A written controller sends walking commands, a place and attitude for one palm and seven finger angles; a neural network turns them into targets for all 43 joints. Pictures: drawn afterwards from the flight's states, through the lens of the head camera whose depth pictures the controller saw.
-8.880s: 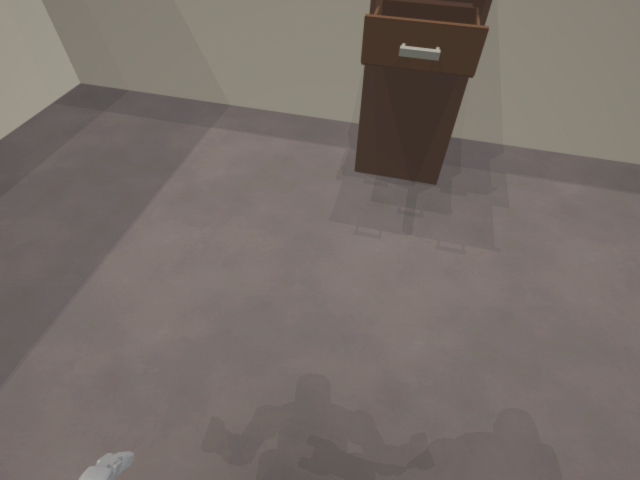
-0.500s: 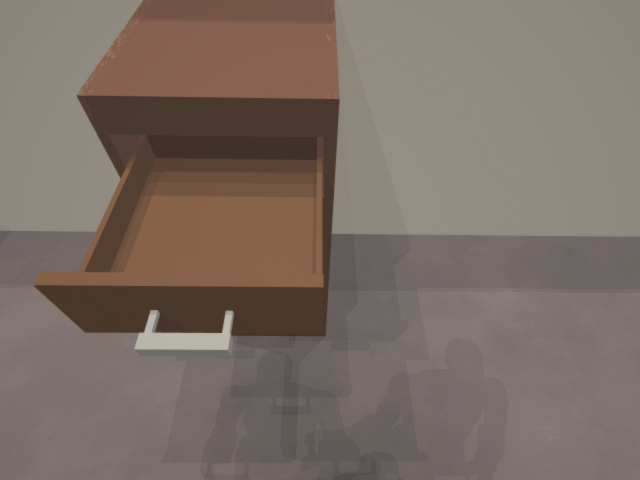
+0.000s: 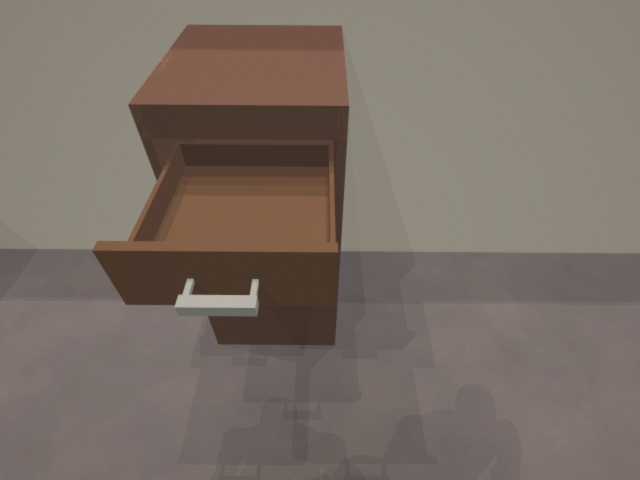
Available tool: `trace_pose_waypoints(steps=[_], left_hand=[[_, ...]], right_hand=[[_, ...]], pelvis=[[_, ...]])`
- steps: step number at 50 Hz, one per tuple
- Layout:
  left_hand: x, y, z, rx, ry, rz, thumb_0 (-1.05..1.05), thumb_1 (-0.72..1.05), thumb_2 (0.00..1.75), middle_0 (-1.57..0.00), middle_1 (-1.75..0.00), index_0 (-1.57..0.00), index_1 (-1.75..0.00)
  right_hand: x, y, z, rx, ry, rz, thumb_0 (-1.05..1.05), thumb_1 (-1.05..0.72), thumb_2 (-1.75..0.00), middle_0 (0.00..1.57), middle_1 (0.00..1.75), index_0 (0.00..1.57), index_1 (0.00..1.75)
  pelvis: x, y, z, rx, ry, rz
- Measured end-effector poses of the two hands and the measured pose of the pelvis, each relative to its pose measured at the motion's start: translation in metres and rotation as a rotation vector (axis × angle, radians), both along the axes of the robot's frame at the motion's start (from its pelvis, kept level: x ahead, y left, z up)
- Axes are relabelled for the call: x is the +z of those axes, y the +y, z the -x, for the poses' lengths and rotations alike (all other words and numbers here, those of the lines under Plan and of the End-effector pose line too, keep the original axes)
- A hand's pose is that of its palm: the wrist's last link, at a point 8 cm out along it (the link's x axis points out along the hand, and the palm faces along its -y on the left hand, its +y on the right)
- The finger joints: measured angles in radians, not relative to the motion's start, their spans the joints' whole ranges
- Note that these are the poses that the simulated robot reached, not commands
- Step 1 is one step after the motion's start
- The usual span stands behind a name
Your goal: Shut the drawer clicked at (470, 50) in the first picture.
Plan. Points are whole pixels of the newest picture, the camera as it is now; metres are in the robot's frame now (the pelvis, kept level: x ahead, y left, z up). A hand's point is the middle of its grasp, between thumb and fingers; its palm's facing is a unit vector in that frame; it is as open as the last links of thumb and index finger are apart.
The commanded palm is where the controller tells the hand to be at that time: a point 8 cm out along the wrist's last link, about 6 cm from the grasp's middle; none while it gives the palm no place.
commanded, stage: come to a stop and stand still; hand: left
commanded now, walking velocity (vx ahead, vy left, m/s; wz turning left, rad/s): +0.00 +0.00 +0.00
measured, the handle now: (220, 294) +0.38 +0.18 -0.02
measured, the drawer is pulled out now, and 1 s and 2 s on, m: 0.30 0.30 0.30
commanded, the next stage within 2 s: look again from close up in 0.74 s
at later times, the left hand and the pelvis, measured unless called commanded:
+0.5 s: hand out of the picture +0.00 +0.13 -0.17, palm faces +0.04 -0.99 -0.16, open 7.3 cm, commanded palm none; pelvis +0.02 -0.02 +0.00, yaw +1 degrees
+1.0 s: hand out of the picture +0.01 +0.13 -0.17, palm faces +0.05 -0.98 -0.17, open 7.4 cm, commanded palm none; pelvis +0.02 -0.02 +0.00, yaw +1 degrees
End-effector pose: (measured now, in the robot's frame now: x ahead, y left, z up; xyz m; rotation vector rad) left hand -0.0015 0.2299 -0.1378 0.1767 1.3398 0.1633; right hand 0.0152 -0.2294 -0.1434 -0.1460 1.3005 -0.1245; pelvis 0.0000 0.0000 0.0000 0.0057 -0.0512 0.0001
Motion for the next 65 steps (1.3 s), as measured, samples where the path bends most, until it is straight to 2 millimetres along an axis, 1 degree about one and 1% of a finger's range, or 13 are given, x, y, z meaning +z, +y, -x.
trace_pose_waypoints(steps=[4, 7, 10, 13, 18, 24, 30, 35, 45, 65], left_hand=[[0.002, -0.006, 0.026, 0.029, 0.052, 0.001, 0.0, 0.91, 0.9, -0.2, -0.3, -0.2, -0.29], [0.002, -0.012, 0.041, 0.044, 0.095, 0.008, 0.0, 0.91, 0.9, -0.2, -0.3, -0.2, -0.29], [0.002, -0.02, 0.049, 0.052, 0.129, 0.018, 0.0, 0.91, 0.9, -0.2, -0.3, -0.2, -0.29], [0.001, -0.028, 0.05, 0.055, 0.143, 0.031, 0.0, 0.91, 0.9, -0.2, -0.3, -0.2, -0.29], [-0.002, -0.04, 0.037, 0.053, 0.125, 0.053, 0.0, 0.91, 0.9, -0.2, -0.3, -0.2, -0.29], [-0.006, -0.051, 0.01, 0.041, 0.071, 0.069, 0.0, 0.91, 0.9, -0.2, -0.3, -0.2, -0.29], [-0.006, -0.048, 0.0, 0.04, 0.057, 0.054, 0.02, 0.93, 0.9, -0.2, -0.3, -0.2, -0.29], [-0.004, -0.045, -0.004, 0.047, 0.044, 0.046, 0.01, 0.92, 0.9, -0.2, -0.3, -0.2, -0.29], [-0.004, -0.046, -0.003, 0.049, 0.056, 0.052, 0.0, 0.91, 0.9, -0.2, -0.3, -0.2, -0.29], [-0.004, -0.049, 0.002, 0.059, 0.065, 0.062, 0.0, 0.91, 0.9, -0.2, -0.3, -0.2, -0.29]], right_hand=[[-0.003, -0.001, 0.027, -0.001, 0.089, -0.013, 0.0, -0.92, -0.9, 0.2, 0.3, 0.2, 0.3], [-0.004, -0.001, 0.043, -0.01, 0.14, -0.019, 0.0, -0.91, -0.9, 0.2, 0.3, 0.2, 0.3], [-0.004, -0.001, 0.053, -0.021, 0.174, -0.025, 0.0, -0.91, -0.9, 0.2, 0.3, 0.2, 0.3], [-0.004, 0.0, 0.057, -0.03, 0.194, -0.031, 0.0, -0.91, -0.9, 0.2, 0.3, 0.2, 0.3], [-0.004, 0.004, 0.051, -0.034, 0.195, -0.041, 0.0, -0.91, -0.9, 0.2, 0.3, 0.2, 0.3], [-0.005, 0.007, 0.03, -0.028, 0.156, -0.049, 0.0, -0.91, -0.9, 0.2, 0.3, 0.2, 0.3], [-0.005, 0.005, 0.008, -0.019, 0.112, -0.047, 0.0, -0.91, -0.9, 0.2, 0.3, 0.2, 0.3], [-0.004, -0.001, 0.001, -0.011, 0.11, -0.033, 0.01, -0.92, -0.9, 0.2, 0.3, 0.2, 0.3], [-0.001, -0.006, 0.001, -0.008, 0.119, -0.02, 0.0, -0.91, -0.9, 0.19, 0.3, 0.2, 0.3], [-0.001, 0.001, 0.012, -0.014, 0.147, -0.037, 0.0, -0.91, -0.9, 0.2, 0.3, 0.2, 0.3]], pelvis=[[0.001, -0.004, 0.003, 0.012, 0.015, 0.0], [0.001, -0.006, 0.003, 0.015, 0.023, -0.003], [0.001, -0.009, 0.001, 0.014, 0.027, -0.005], [0.002, -0.011, -0.003, 0.014, 0.03, -0.004], [0.002, -0.015, -0.009, 0.014, 0.029, -0.003], [0.002, -0.019, -0.016, 0.015, 0.022, -0.002], [0.003, -0.023, -0.02, 0.015, 0.017, 0.0], [0.003, -0.024, -0.022, 0.019, 0.015, 0.001], [0.004, -0.024, -0.023, 0.02, 0.016, 0.001], [0.005, -0.025, -0.023, 0.023, 0.017, 0.001]])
